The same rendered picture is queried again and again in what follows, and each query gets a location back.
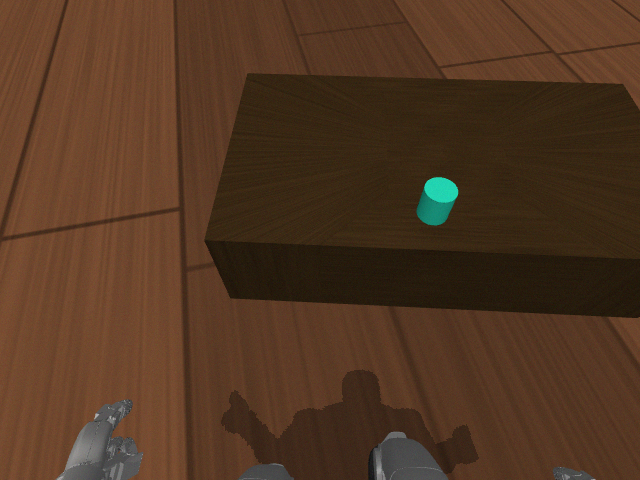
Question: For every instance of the can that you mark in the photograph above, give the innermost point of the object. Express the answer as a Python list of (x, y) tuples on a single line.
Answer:
[(437, 200)]

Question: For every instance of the left robot hand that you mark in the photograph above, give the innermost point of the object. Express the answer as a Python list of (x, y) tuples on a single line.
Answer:
[(94, 445)]

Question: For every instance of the left robot arm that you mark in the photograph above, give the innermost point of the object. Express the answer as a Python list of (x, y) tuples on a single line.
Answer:
[(83, 472)]

